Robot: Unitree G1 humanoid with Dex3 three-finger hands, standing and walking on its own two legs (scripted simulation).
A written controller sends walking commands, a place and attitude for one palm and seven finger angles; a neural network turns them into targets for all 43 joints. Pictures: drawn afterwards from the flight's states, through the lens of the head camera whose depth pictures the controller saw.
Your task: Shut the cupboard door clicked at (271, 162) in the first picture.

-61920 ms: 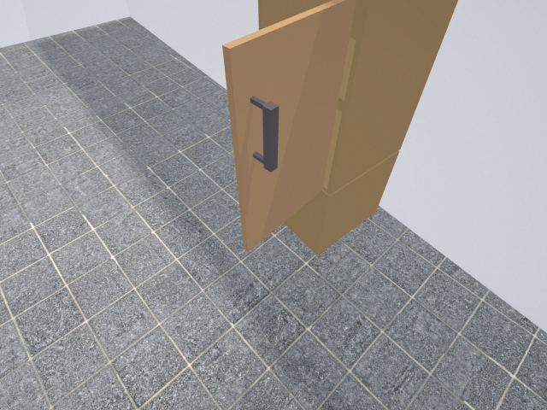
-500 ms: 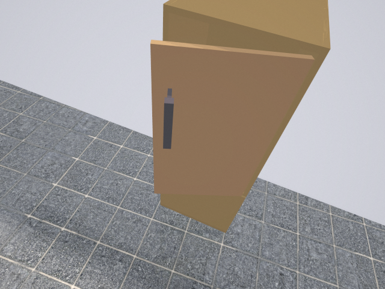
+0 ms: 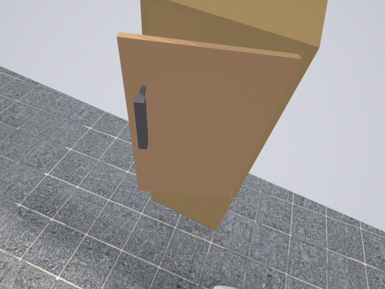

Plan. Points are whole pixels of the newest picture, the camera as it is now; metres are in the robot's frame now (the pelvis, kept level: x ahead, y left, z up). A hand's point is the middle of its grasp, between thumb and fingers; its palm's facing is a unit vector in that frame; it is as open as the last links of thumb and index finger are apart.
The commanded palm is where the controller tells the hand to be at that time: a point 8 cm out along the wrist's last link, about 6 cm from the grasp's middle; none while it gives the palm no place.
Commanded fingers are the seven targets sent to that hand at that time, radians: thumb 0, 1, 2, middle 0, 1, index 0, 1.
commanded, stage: shuffle to correct the standing spot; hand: left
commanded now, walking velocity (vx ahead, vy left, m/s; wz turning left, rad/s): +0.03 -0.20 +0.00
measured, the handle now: (143, 118) +0.46 +0.15 +0.07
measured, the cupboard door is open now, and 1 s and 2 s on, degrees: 23 23 23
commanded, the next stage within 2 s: come to a stop and stand still in 0.04 s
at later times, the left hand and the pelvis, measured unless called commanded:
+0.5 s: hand out of the picture +0.04 +0.09 -0.18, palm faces +0.07 -0.98 -0.19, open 7.3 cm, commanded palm none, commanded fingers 0.00 0.90 0.90 -0.20 -0.30 -0.20 -0.30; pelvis +0.01 -0.09 +0.00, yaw +1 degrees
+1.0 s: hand out of the picture -0.02 +0.12 -0.16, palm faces +0.03 -0.96 -0.26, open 7.4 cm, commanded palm none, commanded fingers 0.00 0.90 0.90 -0.20 -0.30 -0.20 -0.30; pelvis -0.01 -0.07 +0.00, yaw +0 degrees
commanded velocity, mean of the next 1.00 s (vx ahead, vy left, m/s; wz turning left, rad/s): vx -0.01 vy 0.05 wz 0.00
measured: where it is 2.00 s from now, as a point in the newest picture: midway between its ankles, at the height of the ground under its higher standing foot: outside the picture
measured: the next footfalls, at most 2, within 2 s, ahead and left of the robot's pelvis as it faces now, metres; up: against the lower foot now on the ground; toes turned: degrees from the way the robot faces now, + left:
right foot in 0.22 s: +0.05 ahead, -0.21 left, +0.00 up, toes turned +1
left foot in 0.50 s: +0.07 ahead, -0.01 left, +0.00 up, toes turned +5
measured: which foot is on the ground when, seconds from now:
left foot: down 0.00-0.22, up 0.24-0.48, down 0.50-1.00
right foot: up 0.00-0.20, down 0.22-1.00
